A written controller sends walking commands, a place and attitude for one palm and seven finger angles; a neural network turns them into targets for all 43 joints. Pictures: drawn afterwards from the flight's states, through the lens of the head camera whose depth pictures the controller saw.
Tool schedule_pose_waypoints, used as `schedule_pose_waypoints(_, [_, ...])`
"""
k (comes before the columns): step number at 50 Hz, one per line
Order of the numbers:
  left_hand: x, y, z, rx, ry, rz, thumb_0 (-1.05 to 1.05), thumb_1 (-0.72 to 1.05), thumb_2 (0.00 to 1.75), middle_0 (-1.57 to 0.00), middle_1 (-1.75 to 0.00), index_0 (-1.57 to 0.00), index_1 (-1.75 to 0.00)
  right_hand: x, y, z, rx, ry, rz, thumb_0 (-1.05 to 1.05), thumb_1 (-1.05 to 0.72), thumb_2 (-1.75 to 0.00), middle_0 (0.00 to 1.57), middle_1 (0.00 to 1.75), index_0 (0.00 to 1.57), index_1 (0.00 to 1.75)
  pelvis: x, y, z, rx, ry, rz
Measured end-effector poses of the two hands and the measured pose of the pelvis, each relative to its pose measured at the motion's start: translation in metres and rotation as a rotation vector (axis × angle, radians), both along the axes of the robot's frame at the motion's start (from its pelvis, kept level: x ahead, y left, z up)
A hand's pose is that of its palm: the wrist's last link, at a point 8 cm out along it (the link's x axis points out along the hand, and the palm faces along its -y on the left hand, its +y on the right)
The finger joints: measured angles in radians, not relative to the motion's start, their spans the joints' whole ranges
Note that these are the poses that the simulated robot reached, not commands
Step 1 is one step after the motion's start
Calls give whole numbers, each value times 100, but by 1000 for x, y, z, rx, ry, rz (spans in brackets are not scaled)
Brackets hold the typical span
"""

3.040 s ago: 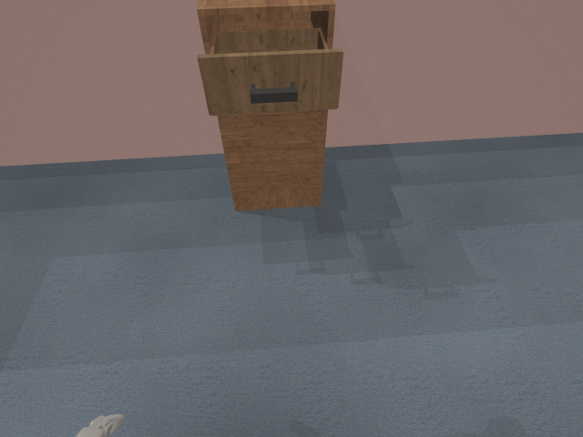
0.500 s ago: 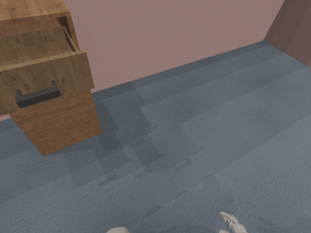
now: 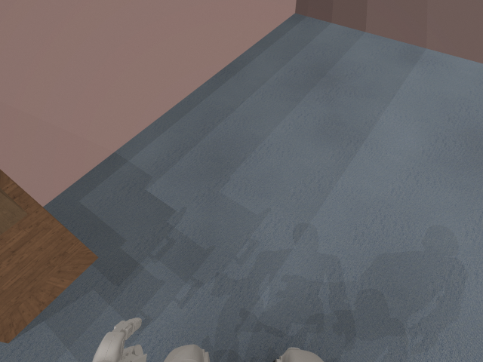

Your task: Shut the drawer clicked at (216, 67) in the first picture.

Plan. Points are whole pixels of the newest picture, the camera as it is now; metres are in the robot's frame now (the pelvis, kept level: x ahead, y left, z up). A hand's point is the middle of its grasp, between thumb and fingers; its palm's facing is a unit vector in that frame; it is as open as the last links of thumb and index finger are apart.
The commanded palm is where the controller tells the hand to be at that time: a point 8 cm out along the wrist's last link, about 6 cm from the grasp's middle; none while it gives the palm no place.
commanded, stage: turn to face it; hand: left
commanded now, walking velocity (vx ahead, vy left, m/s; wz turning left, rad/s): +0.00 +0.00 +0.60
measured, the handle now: out of the picture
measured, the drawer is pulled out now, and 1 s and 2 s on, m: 0.29 0.29 0.29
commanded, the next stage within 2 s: take the last steps up to it in 1.82 s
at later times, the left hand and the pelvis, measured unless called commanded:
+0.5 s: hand out of the picture +0.04 +0.24 -0.16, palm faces +0.20 -0.96 -0.20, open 7.4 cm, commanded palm none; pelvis +0.02 +0.04 +0.02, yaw +8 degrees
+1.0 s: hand out of the picture -0.02 +0.19 -0.13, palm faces +0.47 -0.84 -0.26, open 7.4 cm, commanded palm none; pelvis -0.01 -0.02 +0.02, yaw +28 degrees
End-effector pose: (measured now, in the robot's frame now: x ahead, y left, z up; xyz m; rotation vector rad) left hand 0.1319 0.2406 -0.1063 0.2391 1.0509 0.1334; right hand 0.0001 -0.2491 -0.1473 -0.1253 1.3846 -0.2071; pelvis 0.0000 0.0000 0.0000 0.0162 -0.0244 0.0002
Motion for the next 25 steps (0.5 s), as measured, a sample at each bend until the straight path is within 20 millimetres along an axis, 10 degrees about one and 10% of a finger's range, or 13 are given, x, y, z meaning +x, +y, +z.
schedule_pose_waypoints(13, [-20,2,-11,-86,36,62,0,90,90,-20,-30,-20,-30,52,31,25,-16,-118,53,0,-91,-90,20,29,20,29,20,20,11,-44,1,36])
schedule_pose_waypoints(25, [-108,45,-19,-80,238,270,0,91,90,-20,-30,-20,-30,60,63,35,-15,-33,175,0,-91,-90,20,30,21,30,17,38,20,-49,38,143])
